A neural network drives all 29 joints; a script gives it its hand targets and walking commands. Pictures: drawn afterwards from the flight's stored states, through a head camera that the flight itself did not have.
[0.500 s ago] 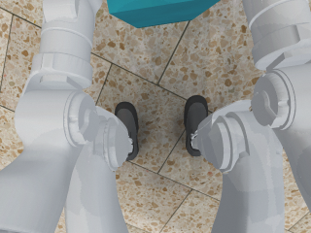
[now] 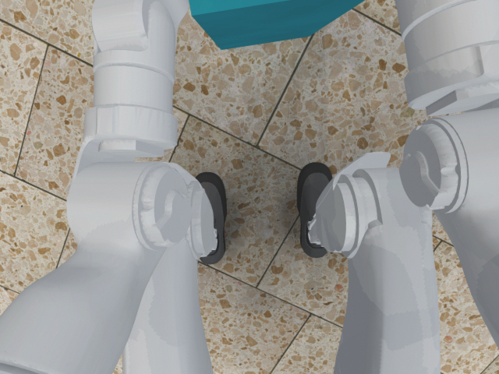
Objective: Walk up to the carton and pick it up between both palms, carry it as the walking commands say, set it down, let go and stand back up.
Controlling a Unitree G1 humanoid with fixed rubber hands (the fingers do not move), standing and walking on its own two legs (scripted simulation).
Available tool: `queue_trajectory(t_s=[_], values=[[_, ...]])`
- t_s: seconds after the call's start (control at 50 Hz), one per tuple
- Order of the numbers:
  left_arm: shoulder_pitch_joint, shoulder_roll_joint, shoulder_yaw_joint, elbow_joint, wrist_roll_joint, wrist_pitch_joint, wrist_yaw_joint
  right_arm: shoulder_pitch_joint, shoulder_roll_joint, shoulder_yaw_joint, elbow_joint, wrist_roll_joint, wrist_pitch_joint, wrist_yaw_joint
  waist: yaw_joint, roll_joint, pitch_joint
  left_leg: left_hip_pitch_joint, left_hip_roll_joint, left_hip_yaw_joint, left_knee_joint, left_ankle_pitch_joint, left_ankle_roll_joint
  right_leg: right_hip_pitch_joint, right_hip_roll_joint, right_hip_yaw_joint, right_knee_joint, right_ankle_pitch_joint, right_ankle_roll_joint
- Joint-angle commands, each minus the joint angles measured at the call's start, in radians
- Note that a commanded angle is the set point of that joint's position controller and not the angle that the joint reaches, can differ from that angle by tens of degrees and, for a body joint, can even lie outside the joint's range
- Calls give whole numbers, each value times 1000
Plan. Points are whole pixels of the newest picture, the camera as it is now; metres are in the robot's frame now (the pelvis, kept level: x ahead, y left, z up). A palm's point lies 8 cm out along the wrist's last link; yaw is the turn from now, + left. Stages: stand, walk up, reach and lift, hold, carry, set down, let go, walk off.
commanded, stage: reach and lift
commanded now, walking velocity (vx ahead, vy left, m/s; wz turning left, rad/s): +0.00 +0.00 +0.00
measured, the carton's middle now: out of the picture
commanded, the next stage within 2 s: none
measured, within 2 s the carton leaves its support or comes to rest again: neither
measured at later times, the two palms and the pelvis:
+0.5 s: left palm out of the picture +0.55 +0.09 -0.06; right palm out of the picture +0.56 -0.15 -0.06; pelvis -0.01 +0.01 +0.03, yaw -2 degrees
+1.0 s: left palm out of the picture +0.52 +0.10 +0.01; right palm out of the picture +0.54 -0.14 +0.00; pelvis -0.02 +0.00 +0.07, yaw -2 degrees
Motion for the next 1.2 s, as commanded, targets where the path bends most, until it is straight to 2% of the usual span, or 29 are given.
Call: queue_trajectory(t_s=[0.0, 0.02, 0.06, 0.08, 0.16, 0.18, 0.24, 0.26, 0.28, 0.3, 0.32, 0.34, 0.36, 0.4, 0.48, 0.52, 0.58, 0.66, 0.72, 0.78, 0.8, 0.82, 0.84, 0.88, 1.02, 1.06, 1.12, 1.14, 1.18], values=[[-870, -980, -442, -217, -32, -4, -436, -628, 1221, 257, -292, 15, -18, 269, 23, -89, -2034, 536, -148, 97, -226, 245, 42, 1078, 176, 47, -238, 405, 56], [-915, -947, -451, -222, -30, -6, -442, -580, 1225, 224, -205, -4, -8, 274, 4, -84, -1995, 513, -138, 100, -214, 218, 37, 1055, 176, 56, -241, 378, 51], [-957, -976, -508, -330, -76, 5, -436, -616, 1231, 247, -327, 26, -8, 261, -23, -63, -2199, 614, -150, 95, -224, 295, 28, 1152, 185, 47, -238, 450, 53], [-869, -1005, -504, -250, -64, 24, -440, -613, 1196, 243, -353, 14, -7, 256, -20, -51, -2174, 609, -156, 85, -243, 328, 27, 1157, 186, 25, -227, 517, 52], [-917, -1009, -567, -386, -111, 32, -416, -690, 1225, 328, -513, 75, -2, 234, 17, -59, -2396, 719, -153, 95, -231, 398, 23, 1283, 194, 51, -237, 575, 59], [-895, -977, -519, -287, -75, 39, -416, -669, 1180, 265, -386, 34, 10, 241, 8, -60, -2213, 637, -150, 81, -258, 343, 16, 1162, 191, 30, -244, 508, 51], [-840, -1019, -504, -275, -58, 46, -408, -682, 1224, 281, -417, 62, 9, 232, 47, -47, -2221, 687, -149, 81, -281, 330, 28, 1200, 192, 52, -276, 466, 60], [-831, -1060, -498, -203, -42, 58, -406, -674, 1211, 265, -345, 46, 9, 240, 27, -48, -2120, 673, -151, 65, -304, 289, 22, 1114, 194, 15, -268, 419, 60], [-867, -1049, -520, -309, -63, 52, -401, -656, 1230, 273, -413, 60, 14, 236, 36, -41, -2253, 758, -154, 87, -309, 322, 18, 1207, 196, 35, -305, 447, 63], [-875, -1048, -509, -206, -43, 56, -401, -634, 1211, 229, -300, 23, 17, 243, 3, -43, -2093, 697, -143, 64, -320, 262, 13, 1071, 190, 11, -295, 386, 55], [-872, -1069, -527, -309, -62, 51, -396, -668, 1234, 272, -418, 61, 10, 240, 31, -26, -2234, 787, -151, 58, -326, 344, 18, 1151, 195, 15, -289, 463, 60], [-868, -1055, -504, -236, -47, 56, -395, -607, 1216, 228, -301, 22, 20, 243, 13, -35, -2109, 740, -138, 68, -333, 264, 10, 1083, 189, 22, -320, 372, 57], [-895, -1023, -500, -312, -49, 48, -396, -623, 1243, 238, -336, 42, 24, 241, 49, -38, -2166, 716, -149, 74, -345, 288, 15, 1154, 193, 34, -328, 413, 57], [-830, -1077, -480, -185, -36, 63, -400, -596, 1236, 209, -296, 10, 23, 236, 3, -42, -2085, 722, -142, 62, -347, 242, 19, 1114, 186, 28, -339, 363, 57], [-801, -1080, -459, -197, 3, 56, -404, -555, 1289, 212, -256, -2, 25, 251, 39, -51, -2073, 740, -146, 56, -387, 258, 21, 1109, 182, 28, -358, 363, 68], [-776, -1064, -483, -251, -5, 54, -401, -559, 1293, 241, -317, 16, 27, 246, 60, -61, -2172, 796, -151, 57, -391, 322, 21, 1177, 190, 34, -371, 424, 69], [-829, -1073, -554, -311, -59, 56, -403, -621, 1275, 295, -441, 49, 16, 229, 21, -58, -2309, 800, -149, 55, -381, 348, 15, 1268, 193, 40, -364, 482, 68], [-811, -1045, -509, -265, -22, 64, -400, -559, 1301, 257, -340, 22, 30, 230, 52, -87, -2154, 760, -146, 43, -431, 262, 22, 1202, 186, 45, -406, 372, 73], [-819, -1057, -528, -296, -45, 75, -400, -632, 1316, 320, -457, 69, 38, 215, 78, -86, -2295, 810, -154, 63, -442, 284, 26, 1342, 190, 70, -428, 400, 80], [-813, -1066, -496, -224, -24, 81, -402, -554, 1283, 237, -296, 20, 49, 219, 54, -59, -2123, 752, -139, 51, -472, 187, 20, 1220, 180, 65, -452, 282, 71], [-784, -1078, -505, -253, -34, 84, -402, -575, 1320, 269, -390, 29, 51, 218, 37, -112, -2241, 846, -151, 55, -472, 255, 28, 1340, 185, 54, -471, 370, 82], [-753, -1055, -483, -202, -6, 83, -408, -547, 1322, 253, -334, 25, 51, 221, 70, -93, -2176, 769, -150, 60, -465, 238, 26, 1280, 183, 66, -460, 344, 81], [-780, -1099, -532, -309, -48, 84, -407, -582, 1331, 311, -456, 62, 47, 214, 51, -89, -2352, 881, -155, 62, -471, 290, 25, 1420, 185, 80, -482, 384, 77], [-805, -1054, -541, -336, -53, 83, -407, -599, 1340, 334, -461, 78, 51, 208, 75, -102, -2360, 864, -154, 51, -478, 292, 31, 1413, 185, 83, -476, 385, 85], [-709, -1109, -515, -236, -20, 93, -410, -506, 1342, 272, -365, 33, 58, 209, 48, -76, -2204, 849, -152, 42, -542, 232, 26, 1369, 183, 82, -538, 320, 84], [-730, -1108, -526, -286, -31, 89, -406, -491, 1383, 296, -384, 50, 63, 213, 76, -84, -2281, 929, -153, 50, -557, 279, 22, 1428, 188, 78, -551, 369, 80], [-718, -1129, -541, -248, -22, 99, -407, -569, 1317, 288, -446, 57, 45, 206, 46, -58, -2273, 922, -152, 32, -574, 274, 18, 1406, 182, 72, -554, 360, 83], [-797, -1088, -589, -352, -61, 84, -403, -499, 1359, 288, -425, 40, 54, 203, 21, -72, -2315, 949, -154, 31, -574, 300, 20, 1436, 192, 65, -552, 413, 78], [-718, -1118, -585, -314, -43, 98, -396, -507, 1340, 302, -435, 52, 51, 207, 48, -69, -2330, 1018, -153, 22, -603, 279, 13, 1439, 189, 67, -582, 373, 76]])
